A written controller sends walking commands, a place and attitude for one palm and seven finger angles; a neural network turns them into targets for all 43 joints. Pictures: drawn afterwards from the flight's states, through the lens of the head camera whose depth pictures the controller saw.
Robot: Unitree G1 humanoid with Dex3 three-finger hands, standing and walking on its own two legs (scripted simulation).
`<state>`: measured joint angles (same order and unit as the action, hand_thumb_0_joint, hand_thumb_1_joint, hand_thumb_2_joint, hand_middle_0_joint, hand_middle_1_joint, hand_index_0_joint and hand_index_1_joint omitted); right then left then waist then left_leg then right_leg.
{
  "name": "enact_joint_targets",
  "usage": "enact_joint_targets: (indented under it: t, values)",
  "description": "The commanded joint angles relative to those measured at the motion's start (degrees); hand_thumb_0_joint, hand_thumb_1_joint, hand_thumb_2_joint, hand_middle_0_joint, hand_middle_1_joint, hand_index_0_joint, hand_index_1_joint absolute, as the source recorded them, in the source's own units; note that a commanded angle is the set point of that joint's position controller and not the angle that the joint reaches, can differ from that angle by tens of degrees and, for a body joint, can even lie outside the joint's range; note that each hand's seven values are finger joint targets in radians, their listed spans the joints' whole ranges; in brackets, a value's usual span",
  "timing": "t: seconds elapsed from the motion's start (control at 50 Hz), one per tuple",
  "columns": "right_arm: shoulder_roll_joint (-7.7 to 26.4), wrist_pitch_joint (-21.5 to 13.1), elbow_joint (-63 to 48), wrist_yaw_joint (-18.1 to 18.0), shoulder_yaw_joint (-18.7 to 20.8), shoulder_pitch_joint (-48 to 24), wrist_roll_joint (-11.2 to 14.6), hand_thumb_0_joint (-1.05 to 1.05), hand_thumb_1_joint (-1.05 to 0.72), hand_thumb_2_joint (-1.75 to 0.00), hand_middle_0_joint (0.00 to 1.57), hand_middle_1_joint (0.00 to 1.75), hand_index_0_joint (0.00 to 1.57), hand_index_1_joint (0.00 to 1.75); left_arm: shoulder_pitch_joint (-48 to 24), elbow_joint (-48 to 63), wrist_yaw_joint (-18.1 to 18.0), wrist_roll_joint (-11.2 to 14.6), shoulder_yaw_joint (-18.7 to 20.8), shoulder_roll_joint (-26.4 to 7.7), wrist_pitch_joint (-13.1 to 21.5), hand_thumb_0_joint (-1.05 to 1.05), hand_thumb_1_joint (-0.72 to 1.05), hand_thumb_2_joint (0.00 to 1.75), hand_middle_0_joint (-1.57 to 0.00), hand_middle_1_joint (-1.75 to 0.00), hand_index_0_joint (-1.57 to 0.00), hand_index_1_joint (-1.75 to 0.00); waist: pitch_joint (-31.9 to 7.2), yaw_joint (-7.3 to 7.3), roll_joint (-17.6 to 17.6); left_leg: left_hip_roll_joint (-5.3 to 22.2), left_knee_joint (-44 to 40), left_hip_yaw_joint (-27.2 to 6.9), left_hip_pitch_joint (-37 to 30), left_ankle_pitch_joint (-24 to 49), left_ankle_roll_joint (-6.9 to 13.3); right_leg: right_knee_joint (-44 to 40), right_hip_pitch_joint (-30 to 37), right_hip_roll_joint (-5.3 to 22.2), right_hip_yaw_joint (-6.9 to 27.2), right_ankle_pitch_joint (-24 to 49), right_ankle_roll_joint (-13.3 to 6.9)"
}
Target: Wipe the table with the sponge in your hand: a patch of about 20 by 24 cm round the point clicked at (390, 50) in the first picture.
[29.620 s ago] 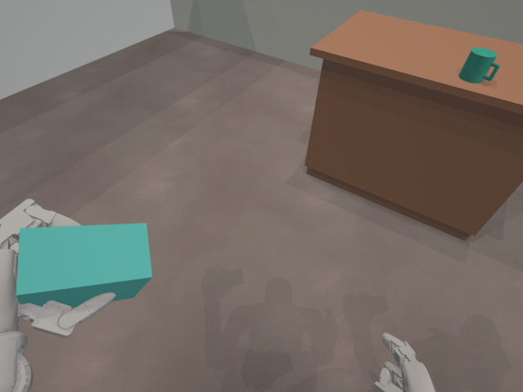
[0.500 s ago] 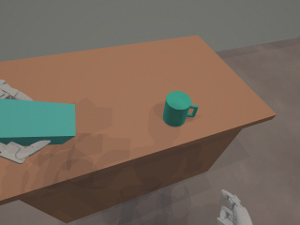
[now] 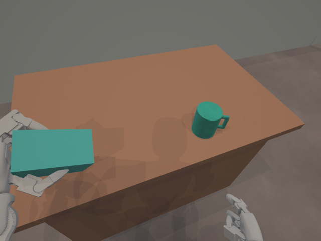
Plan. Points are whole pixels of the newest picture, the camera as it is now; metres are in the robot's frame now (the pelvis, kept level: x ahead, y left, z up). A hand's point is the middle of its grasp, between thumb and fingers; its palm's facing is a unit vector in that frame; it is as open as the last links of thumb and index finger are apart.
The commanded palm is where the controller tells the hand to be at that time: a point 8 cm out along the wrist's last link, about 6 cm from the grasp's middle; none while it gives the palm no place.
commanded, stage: come to a stop and stand still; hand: left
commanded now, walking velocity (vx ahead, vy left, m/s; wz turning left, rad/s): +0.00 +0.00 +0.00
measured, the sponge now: (65, 153) +0.24 +0.22 +0.14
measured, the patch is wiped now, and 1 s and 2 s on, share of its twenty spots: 0.00 0.00 0.00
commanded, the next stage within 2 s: look again from close up in 0.38 s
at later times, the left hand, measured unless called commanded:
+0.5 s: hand (31, 154) +0.22 +0.26 +0.16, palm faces +0.36 -0.84 -0.39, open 10.1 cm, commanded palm +0.16 +0.30 +0.18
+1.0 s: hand (46, 159) +0.21 +0.23 +0.16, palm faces +0.37 -0.85 -0.38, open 10.1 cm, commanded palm +0.16 +0.27 +0.18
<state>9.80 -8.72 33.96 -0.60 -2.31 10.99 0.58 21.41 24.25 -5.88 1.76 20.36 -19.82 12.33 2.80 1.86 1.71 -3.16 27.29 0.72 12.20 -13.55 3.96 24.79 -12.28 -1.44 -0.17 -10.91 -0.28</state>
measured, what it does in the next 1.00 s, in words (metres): stands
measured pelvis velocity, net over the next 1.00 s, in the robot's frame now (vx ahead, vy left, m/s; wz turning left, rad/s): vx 0.00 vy -0.01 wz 0.00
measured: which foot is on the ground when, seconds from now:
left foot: down 0.00-1.00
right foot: down 0.00-1.00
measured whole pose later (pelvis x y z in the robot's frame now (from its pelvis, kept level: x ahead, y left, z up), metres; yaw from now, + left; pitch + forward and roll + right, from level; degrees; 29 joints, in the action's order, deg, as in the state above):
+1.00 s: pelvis +0.00 -0.01 +0.00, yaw +0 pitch -1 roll -1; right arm 11.7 -6.9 33.5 -2.0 -1.2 11.1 0.8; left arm 25.2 25.5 -5.8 2.4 19.4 -21.0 11.6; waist 2.1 1.1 0.6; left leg -2.2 24.6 0.1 12.0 -11.7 2.8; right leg 20.9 -11.5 -2.3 -0.7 -8.6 -1.3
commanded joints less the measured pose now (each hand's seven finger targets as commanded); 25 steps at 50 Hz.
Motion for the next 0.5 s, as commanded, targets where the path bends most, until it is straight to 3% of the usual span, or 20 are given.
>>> enact_joint_targets:
  t: [0.0, 0.06, 0.08, 0.16, 0.18, 0.26, 0.28, 0.36, 0.38, 0.46, 0.48]
  values:
    - [8.48, -2.62, -9.65, -0.7, 3.59, -4.94, -0.02, 0.0, -0.9, -0.9, 0.2, 0.3, 0.2, 0.3, -6.23, 14.36, -0.23, 0.02, 5.0, -9.72, 4.38, 0.0, 0.1, 1.3, -1.2, -1.6, -1.2, -1.6, -5.92, -0.47, -8.44, 9.51, -12.81, -9.79, 4.76, -3.13, -3.14, -0.51, 6.39, 2.21, 1.25, 1.49, -0.4]
    - [8.05, -2.5, -10.04, -0.82, 3.27, -5.6, -0.02, 0.0, -0.9, -0.9, 0.2, 0.3, 0.2, 0.3, -5.56, 14.43, -0.33, 0.01, 6.91, -11.31, 4.5, 0.0, 0.1, 1.3, -1.2, -1.6, -1.2, -1.6, -6.49, -0.38, -8.82, 9.27, -12.36, -8.96, 4.05, -0.32, -3.77, -0.88, 7.18, 2.11, 0.93, 3.38, -0.25]
    - [8.09, -2.25, -9.94, -0.85, 3.26, -4.67, -0.29, 0.0, -0.9, -0.9, 0.2, 0.3, 0.2, 0.3, -5.45, 13.37, -0.05, 0.27, 5.42, -9.48, 4.52, 0.0, 0.1, 1.3, -1.2, -1.6, -1.2, -1.6, -6.75, -0.51, -7.04, 9.05, -11.99, -9.14, 3.91, 1.31, -4.04, -1.21, 7.37, 2.17, 0.54, 4.06, -0.29]
    - [8.37, -2.28, -10.16, -0.57, 3.52, -5.03, 0.09, 0.0, -0.9, -0.9, 0.2, 0.3, 0.2, 0.3, -5.4, 15.13, -0.06, 0.24, 5.07, -9.67, 4.39, 0.0, 0.1, 1.3, -1.2, -1.6, -1.2, -1.6, -8.38, -0.66, -8.68, 8.32, -10.25, -7.73, -0.72, 10.7, -6.09, -1.07, 6.32, 2.16, 0.48, 6.53, -0.5]
    - [8.5, -1.98, -9.97, -0.54, 3.48, -4.4, -0.2, 0.0, -0.9, -0.9, 0.2, 0.3, 0.2, 0.3, -5.27, 13.92, 0.17, 0.38, 3.41, -8.16, 4.35, 0.0, 0.1, 1.3, -1.2, -1.6, -1.2, -1.6, -8.01, -0.7, -8.34, 8.6, -10.58, -8.23, -0.56, 11.1, -6.25, -1.23, 5.82, 2.08, 0.11, 5.54, -0.38]
    - [8.64, -1.73, -10.39, -0.43, 3.75, -5.04, 0.2, 0.0, -0.9, -0.9, 0.2, 0.3, 0.2, 0.3, -4.72, 15.78, -0.22, 0.19, 4.99, -9.97, 4.02, 0.0, 0.1, 1.3, -1.2, -1.6, -1.2, -1.6, -8.83, -0.6, -7.15, 8.53, -9.75, -7.75, -1.9, 14.61, -7.07, -1.17, 6.18, 2.18, 0.17, 6.35, -0.34]
    - [8.85, -1.34, -10.09, -0.42, 3.79, -4.36, -0.14, 0.0, -0.9, -0.9, 0.2, 0.3, 0.2, 0.3, -4.21, 14.63, -0.04, 0.4, 3.82, -8.7, 4.16, 0.0, 0.1, 1.3, -1.2, -1.6, -1.2, -1.6, -8.87, -0.63, -7.58, 8.61, -10.09, -8.23, -1.28, 14.4, -7.14, -1.15, 6.38, 2.15, -0.1, 5.78, -0.33]
    - [8.81, -1.17, -10.74, -0.53, 3.98, -5.23, 0.32, 0.0, -0.9, -0.9, 0.2, 0.3, 0.2, 0.3, -2.01, 16.71, -0.48, 0.39, 6.47, -11.28, 4.14, 0.0, 0.1, 1.3, -1.2, -1.6, -1.2, -1.6, -9.76, -0.54, -6.79, 8.26, -8.89, -7.55, -1.38, 15.43, -7.19, -1.51, 7.72, 2.66, 0.17, 7.69, -0.48]
    - [8.86, -0.86, -10.46, -0.58, 3.84, -4.65, 0.0, 0.0, -0.9, -0.9, 0.2, 0.3, 0.2, 0.3, -1.28, 15.06, -0.25, 0.79, 5.17, -9.67, 4.27, 0.0, 0.1, 1.3, -1.2, -1.6, -1.2, -1.6, -9.2, -0.56, -7.06, 8.11, -9.38, -7.75, 0.12, 13.9, -6.95, -1.91, 8.04, 2.76, -0.11, 7.09, -0.4]
    - [8.93, -0.95, -10.68, -0.84, 4.03, -5.35, 0.46, 0.0, -0.9, -0.9, 0.2, 0.3, 0.2, 0.3, -0.22, 16.61, -0.6, 0.73, 7.35, -11.82, 4.43, 0.0, 0.1, 1.3, -1.2, -1.6, -1.2, -1.6, -9.53, -0.56, -7.2, 7.84, -9.13, -7.48, 0.45, 11.51, -6.59, -2.04, 8.73, 3.21, 0.67, 8.19, -0.63]
    - [9.13, -0.73, -10.33, -0.86, 3.93, -4.56, 0.1, 0.0, -0.9, -0.9, 0.2, 0.3, 0.2, 0.3, 0.11, 14.93, -0.27, 1.06, 5.68, -9.88, 4.53, 0.0, 0.1, 1.3, -1.2, -1.6, -1.2, -1.6, -9.05, -0.63, -6.51, 7.71, -9.43, -7.57, 1.49, 10.64, -6.28, -2.37, 8.76, 3.14, 0.42, 7.84, -0.58]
